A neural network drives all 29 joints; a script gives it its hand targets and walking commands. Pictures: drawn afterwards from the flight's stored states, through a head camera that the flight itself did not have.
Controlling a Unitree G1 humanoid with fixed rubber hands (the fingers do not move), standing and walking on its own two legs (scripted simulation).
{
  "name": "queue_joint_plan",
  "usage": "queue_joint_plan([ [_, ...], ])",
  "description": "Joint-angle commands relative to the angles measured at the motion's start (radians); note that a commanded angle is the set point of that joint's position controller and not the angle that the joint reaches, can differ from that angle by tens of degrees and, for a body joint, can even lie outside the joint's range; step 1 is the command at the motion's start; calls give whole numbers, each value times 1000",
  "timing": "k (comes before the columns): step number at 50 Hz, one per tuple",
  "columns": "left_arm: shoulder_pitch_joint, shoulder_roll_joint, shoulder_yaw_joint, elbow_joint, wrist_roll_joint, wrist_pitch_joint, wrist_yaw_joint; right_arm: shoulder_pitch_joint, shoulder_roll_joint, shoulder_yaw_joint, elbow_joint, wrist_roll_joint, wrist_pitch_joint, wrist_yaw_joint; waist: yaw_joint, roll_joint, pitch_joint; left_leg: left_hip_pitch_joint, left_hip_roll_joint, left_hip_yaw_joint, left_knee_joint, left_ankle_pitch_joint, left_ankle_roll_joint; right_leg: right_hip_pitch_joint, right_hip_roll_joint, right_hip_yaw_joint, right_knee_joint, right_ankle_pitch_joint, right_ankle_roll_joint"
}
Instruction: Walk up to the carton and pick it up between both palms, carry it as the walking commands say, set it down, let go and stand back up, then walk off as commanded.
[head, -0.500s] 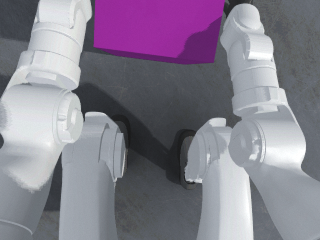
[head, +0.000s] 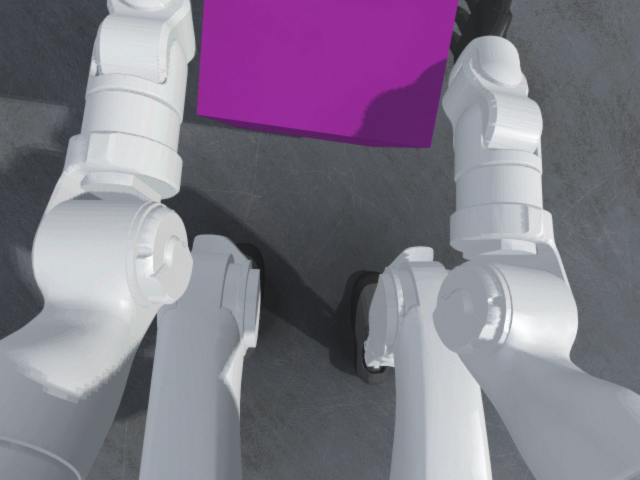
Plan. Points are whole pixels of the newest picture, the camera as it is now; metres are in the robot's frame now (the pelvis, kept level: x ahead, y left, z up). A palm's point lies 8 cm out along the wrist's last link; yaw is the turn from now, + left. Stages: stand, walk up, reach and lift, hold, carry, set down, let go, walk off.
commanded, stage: reach and lift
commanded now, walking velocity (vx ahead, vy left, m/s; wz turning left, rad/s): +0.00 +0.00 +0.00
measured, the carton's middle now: (322, 37) +0.54 +0.05 -0.19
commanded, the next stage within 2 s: none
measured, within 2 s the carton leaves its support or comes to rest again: neither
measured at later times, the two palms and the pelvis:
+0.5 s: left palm out of the picture +0.53 +0.19 -0.04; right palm (529, 33) +0.52 -0.10 -0.04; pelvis +0.00 +0.00 +0.05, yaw +1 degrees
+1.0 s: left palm out of the picture +0.51 +0.18 +0.03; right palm (605, 23) +0.50 -0.10 +0.04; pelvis +0.01 +0.00 +0.10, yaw +2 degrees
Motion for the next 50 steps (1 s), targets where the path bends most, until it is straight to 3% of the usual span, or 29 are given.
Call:
queue_joint_plan([
  [1,-479,-1082,-399,-41,-151,0,-273,-795,904,537,-100,150,-29,280,-4,124,-1319,936,-114,73,-128,385,-23,404,116,-86,-188,333,-17],
  [9,-439,-1135,-413,-49,-143,26,-260,-748,939,541,-108,141,-3,287,-19,152,-1332,982,-122,68,-192,383,-33,394,120,-84,-253,326,-20],
  [26,-375,-1170,-329,-22,-75,51,-281,-669,1014,499,-82,74,41,304,-8,97,-1308,940,-136,81,-313,299,-16,487,119,-57,-386,297,-12],
  [50,-260,-1271,-352,-50,-55,70,-264,-531,1061,503,-72,47,60,336,-32,132,-1291,1135,-147,60,-477,299,-28,555,123,-55,-537,281,-18],
])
